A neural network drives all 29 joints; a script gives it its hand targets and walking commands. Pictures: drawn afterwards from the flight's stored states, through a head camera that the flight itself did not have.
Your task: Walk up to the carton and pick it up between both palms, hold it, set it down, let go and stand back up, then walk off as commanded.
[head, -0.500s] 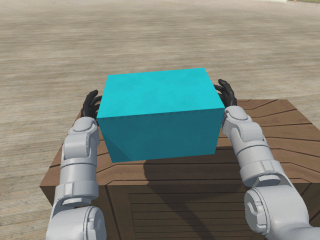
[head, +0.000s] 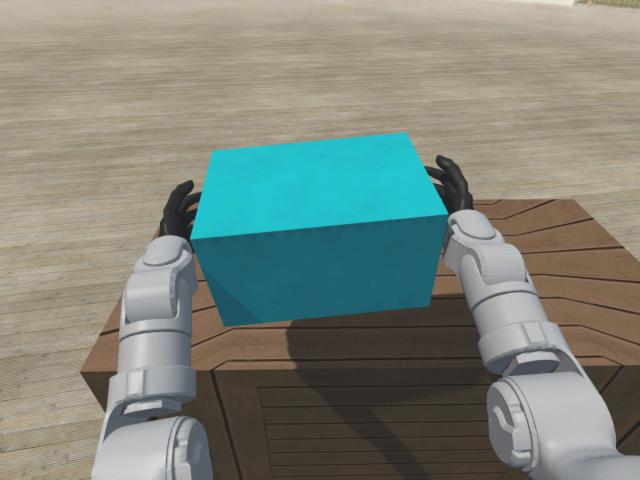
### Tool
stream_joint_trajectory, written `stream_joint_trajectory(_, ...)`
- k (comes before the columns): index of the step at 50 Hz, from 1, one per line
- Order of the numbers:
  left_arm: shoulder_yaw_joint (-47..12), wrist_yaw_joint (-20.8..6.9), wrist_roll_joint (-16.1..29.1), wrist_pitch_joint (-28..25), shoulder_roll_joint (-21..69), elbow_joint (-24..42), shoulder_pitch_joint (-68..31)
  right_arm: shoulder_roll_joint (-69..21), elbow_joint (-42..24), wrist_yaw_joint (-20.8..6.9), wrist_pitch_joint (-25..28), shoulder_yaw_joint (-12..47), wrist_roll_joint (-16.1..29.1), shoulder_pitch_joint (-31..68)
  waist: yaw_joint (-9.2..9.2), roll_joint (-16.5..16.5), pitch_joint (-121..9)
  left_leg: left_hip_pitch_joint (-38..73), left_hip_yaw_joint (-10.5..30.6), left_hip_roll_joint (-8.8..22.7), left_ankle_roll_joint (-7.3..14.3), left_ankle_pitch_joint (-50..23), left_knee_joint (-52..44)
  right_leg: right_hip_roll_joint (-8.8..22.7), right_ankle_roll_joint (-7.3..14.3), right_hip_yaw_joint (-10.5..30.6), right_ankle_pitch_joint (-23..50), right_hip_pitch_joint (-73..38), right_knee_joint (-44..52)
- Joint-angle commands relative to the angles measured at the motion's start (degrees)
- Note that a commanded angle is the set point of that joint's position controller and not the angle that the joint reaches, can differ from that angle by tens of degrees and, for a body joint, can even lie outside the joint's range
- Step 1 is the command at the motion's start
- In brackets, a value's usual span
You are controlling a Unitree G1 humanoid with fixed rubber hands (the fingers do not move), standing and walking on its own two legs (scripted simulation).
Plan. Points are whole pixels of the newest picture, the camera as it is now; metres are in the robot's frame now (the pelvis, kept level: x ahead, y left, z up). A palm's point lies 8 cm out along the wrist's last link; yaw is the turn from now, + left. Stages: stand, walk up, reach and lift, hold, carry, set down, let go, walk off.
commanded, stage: hold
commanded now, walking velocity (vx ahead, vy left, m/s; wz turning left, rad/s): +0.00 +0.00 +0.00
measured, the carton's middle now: (318, 226) +0.38 +0.01 +0.19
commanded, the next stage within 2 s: none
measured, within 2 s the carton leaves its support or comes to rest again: neither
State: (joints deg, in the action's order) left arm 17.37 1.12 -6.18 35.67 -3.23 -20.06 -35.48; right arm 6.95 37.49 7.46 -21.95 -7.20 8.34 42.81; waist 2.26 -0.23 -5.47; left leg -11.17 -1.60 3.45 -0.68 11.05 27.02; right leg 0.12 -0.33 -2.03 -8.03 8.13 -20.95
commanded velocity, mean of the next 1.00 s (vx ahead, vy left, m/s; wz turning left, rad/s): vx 0.00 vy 0.00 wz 0.00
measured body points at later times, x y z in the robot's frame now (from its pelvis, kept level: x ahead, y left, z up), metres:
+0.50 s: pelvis +0.00 +0.00 +0.00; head -0.07 +0.02 +0.44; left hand +0.37 +0.18 +0.18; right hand +0.38 -0.17 +0.20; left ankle +0.04 +0.12 -0.74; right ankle +0.04 -0.13 -0.74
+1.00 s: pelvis +0.00 +0.00 +0.00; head -0.06 +0.02 +0.45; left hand +0.38 +0.18 +0.18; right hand +0.39 -0.17 +0.20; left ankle +0.04 +0.12 -0.74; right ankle +0.04 -0.13 -0.74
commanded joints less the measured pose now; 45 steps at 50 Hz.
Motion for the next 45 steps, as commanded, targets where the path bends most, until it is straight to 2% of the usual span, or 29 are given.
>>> stream_joint_trajectory(1,-24.9,-10.9,3.4,-3.1,30.6,13.0,-45.6,-33.7,-16.2,-10.5,3.1,17.4,4.2,40.7,2.38,1.8,-15.7,3.9,0.9,-6.2,0.2,-1.2,-12.6,-2.1,-0.3,-0.4,-2.0,-8.7,5.9)
stream_joint_trajectory(3,-25.0,-10.6,2.9,-3.4,31.4,13.4,-47.6,-33.2,-15.3,-10.8,3.4,17.3,4.8,42.1,3.13,3.7,-16.7,5.5,1.0,-6.1,-0.3,-1.6,-12.3,-2.1,-0.1,-0.5,-2.4,-7.2,5.8)
stream_joint_trajectory(4,-25.7,-10.3,3.7,-3.6,32.1,15.2,-46.4,-33.5,-19.2,-10.7,4.0,19.1,6.1,43.6,1.95,3.3,-21.1,7.0,0.9,-6.4,0.0,-4.9,-11.7,-2.0,-0.4,-0.6,0.5,-8.5,5.8)
stream_joint_trajectory(5,-27.3,-10.2,4.9,-4.3,31.8,17.8,-45.2,-34.1,-19.8,-10.3,4.2,20.3,6.4,42.5,3.06,2.0,-23.0,8.3,1.5,-5.7,-0.4,-8.6,-11.1,-2.5,-0.4,-0.3,4.3,-9.9,5.4)
stream_joint_trajectory(7,-27.3,-10.2,4.8,-4.1,31.2,15.8,-46.5,-33.1,-17.0,-10.0,3.4,18.8,5.5,40.2,3.66,2.9,-17.8,6.8,1.1,-6.3,-1.0,-6.1,-11.1,-2.3,-0.6,-0.6,1.6,-8.3,5.8)
stream_joint_trajectory(9,-28.2,-10.4,5.3,-4.2,32.6,15.2,-46.3,-33.0,-19.4,-10.0,4.1,18.9,5.2,41.3,3.94,2.5,-20.5,6.7,1.1,-6.3,-1.0,-5.5,-11.1,-2.2,-0.4,-0.1,1.5,-9.4,6.3)
stream_joint_trajectory(10,-28.8,-10.1,5.4,-4.2,33.7,17.9,-44.2,-33.4,-23.0,-9.9,4.8,20.9,6.7,43.2,2.59,2.7,-24.2,9.2,1.4,-6.0,-0.9,-10.7,-10.4,-2.6,-0.4,-0.2,6.8,-10.6,5.1)
stream_joint_trajectory(12,-29.9,-9.3,5.3,-4.0,33.6,19.5,-41.9,-33.6,-27.6,-9.4,5.1,23.9,8.4,43.5,1.62,3.0,-25.2,11.0,1.5,-6.4,-1.3,-14.5,-8.7,-3.0,-0.9,-0.3,9.2,-11.0,4.8)
stream_joint_trajectory(13,-27.6,-9.4,3.8,-3.4,31.4,16.2,-42.7,-32.3,-22.9,-9.5,4.1,21.4,7.5,41.8,1.51,4.1,-19.4,8.7,1.4,-6.5,-1.0,-9.8,-10.1,-2.7,-0.4,-0.4,4.0,-8.1,6.1)
stream_joint_trajectory(15,-28.5,-9.6,4.3,-3.3,31.9,18.8,-42.8,-31.8,-20.3,-9.6,3.5,21.3,7.0,38.4,2.81,3.5,-18.4,8.9,1.8,-6.3,-1.1,-8.8,-10.8,-2.3,-0.4,-0.5,4.1,-9.1,5.6)
stream_joint_trajectory(16,-27.1,-10.1,4.0,-2.8,31.4,15.4,-42.6,-31.7,-19.7,-9.8,3.2,20.8,7.0,40.2,1.92,3.9,-17.6,7.9,1.1,-6.4,-0.6,-7.1,-11.2,-2.2,-0.3,-0.2,1.8,-7.8,6.2)
stream_joint_trajectory(17,-26.6,-10.2,4.3,-3.2,31.0,14.5,-46.0,-32.4,-18.4,-10.0,3.4,19.5,5.4,41.2,2.75,2.0,-16.4,6.1,1.0,-6.2,-0.3,-4.1,-11.5,-1.9,-0.5,0.0,-0.8,-7.2,6.3)
stream_joint_trajectory(19,-28.1,-9.9,4.7,-3.4,33.0,16.3,-45.5,-32.0,-19.6,-10.0,4.0,19.4,6.1,42.2,3.17,2.9,-19.2,6.8,1.7,-5.7,-0.9,-5.0,-11.3,-2.3,0.0,-0.8,0.5,-8.3,5.5)
stream_joint_trajectory(22,-27.6,-9.6,4.9,-3.7,32.0,18.5,-44.3,-33.9,-22.4,-10.1,4.4,21.4,6.9,41.8,1.65,2.6,-20.6,6.6,1.1,-6.6,-0.3,-7.6,-10.9,-2.2,-0.6,-0.1,3.1,-9.5,5.4)
stream_joint_trajectory(24,-26.9,-9.7,3.9,-3.6,31.3,15.1,-46.2,-32.8,-17.3,-10.4,3.6,19.1,5.9,41.1,2.35,4.0,-16.2,6.3,1.2,-6.1,-0.4,-3.7,-11.9,-2.0,-0.3,-0.5,-0.7,-6.5,5.9)
stream_joint_trajectory(27,-27.0,-10.3,3.5,-3.1,31.9,15.0,-44.1,-33.1,-17.3,-10.4,3.6,18.6,5.2,39.2,3.03,3.2,-16.0,6.8,0.9,-6.0,-0.5,-4.5,-11.9,-2.0,-0.2,-0.5,-0.1,-7.6,6.0)
stream_joint_trajectory(28,-28.8,-10.0,5.5,-3.7,32.8,16.7,-45.5,-32.6,-21.9,-10.3,4.3,19.8,5.6,42.8,3.51,2.0,-21.2,7.2,1.6,-5.9,-0.8,-5.0,-11.6,-2.6,-0.1,-0.6,1.0,-9.1,5.4)
stream_joint_trajectory(29,-27.1,-10.3,4.2,-2.9,31.2,14.0,-44.1,-31.9,-19.2,-10.3,3.8,18.4,5.2,42.5,3.11,2.4,-16.5,4.7,1.4,-6.0,-0.7,-3.5,-12.0,-2.1,-0.1,-0.5,-0.9,-8.0,5.8)
stream_joint_trajectory(30,-25.9,-10.5,3.8,-3.4,31.1,13.7,-43.8,-33.3,-18.1,-10.3,3.8,19.2,4.9,41.1,2.31,0.4,-16.1,4.9,0.9,-6.1,0.3,-2.8,-12.4,-2.0,-0.5,-0.2,-1.5,-8.7,6.1)
stream_joint_trajectory(31,-27.9,-10.3,4.6,-3.8,31.8,16.2,-45.2,-33.0,-17.9,-10.4,4.1,19.1,5.3,40.1,3.22,2.6,-18.3,6.2,0.9,-6.2,-0.4,-4.4,-11.9,-1.9,-0.3,-0.5,0.8,-9.7,5.8)
stream_joint_trajectory(32,-26.7,-10.4,3.8,-3.7,30.9,16.8,-44.6,-33.3,-17.8,-10.4,3.7,19.5,5.5,38.7,2.42,3.2,-16.8,6.3,0.7,-6.4,-0.5,-5.9,-11.4,-1.9,-0.4,-0.2,1.1,-8.8,5.7)
stream_joint_trajectory(33,-28.2,-10.2,4.8,-3.7,32.2,17.2,-45.1,-32.6,-20.0,-10.4,4.2,19.6,6.1,41.0,3.21,3.0,-18.6,7.5,1.2,-5.9,-0.5,-7.0,-11.3,-2.2,-0.4,-0.4,2.5,-8.2,5.5)
stream_joint_trajectory(35,-27.1,-9.6,4.4,-4.0,32.4,16.5,-44.9,-33.0,-19.4,-10.3,4.2,20.2,6.0,42.0,1.81,2.6,-19.5,6.9,1.3,-6.0,-0.5,-5.9,-11.1,-2.2,-0.4,-0.4,1.3,-8.6,5.6)
stream_joint_trajectory(36,-28.2,-9.5,5.0,-4.2,32.5,18.8,-46.0,-32.6,-20.8,-10.5,4.5,20.4,6.4,42.1,2.15,3.3,-20.9,7.9,1.6,-6.1,-0.7,-6.3,-11.6,-2.3,-0.1,-0.5,1.5,-8.2,5.4)
stream_joint_trajectory(37,-27.7,-9.5,4.6,-3.9,31.7,15.3,-46.0,-32.5,-18.0,-10.6,4.0,19.1,5.7,41.7,2.84,3.2,-17.6,6.2,1.5,-6.1,-0.6,-3.2,-11.6,-2.0,-0.3,-0.3,-1.5,-6.8,6.0)
stream_joint_trajectory(39,-26.7,-9.4,4.5,-4.1,31.3,17.0,-45.0,-33.9,-21.3,-10.6,4.7,20.7,6.2,42.5,1.71,1.8,-21.5,7.4,1.1,-6.4,0.0,-6.0,-11.7,-2.2,-0.6,-0.3,2.3,-9.1,5.5)
stream_joint_trajectory(41,-27.6,-9.7,5.1,-4.5,31.1,15.1,-46.6,-33.6,-18.4,-10.5,4.3,19.0,4.4,42.3,2.68,2.2,-17.1,4.8,1.1,-6.1,-0.1,-1.0,-12.4,-1.8,-0.6,-0.2,-2.8,-7.1,6.0)
stream_joint_trajectory(42,-25.7,-9.9,3.6,-3.7,30.7,14.0,-45.3,-33.5,-17.3,-10.6,4.1,18.9,5.0,41.5,1.78,2.8,-16.3,4.9,0.9,-6.2,-0.2,-2.7,-12.2,-1.9,-0.3,-0.4,-0.9,-7.8,5.7)
stream_joint_trajectory(45,-27.5,-10.2,5.3,-4.0,30.6,17.5,-44.4,-32.8,-19.2,-10.3,4.1,19.9,6.2,40.0,2.80,1.9,-19.4,6.7,1.3,-6.2,-0.3,-7.5,-11.7,-1.9,-0.7,-0.2,3.7,-9.3,5.3)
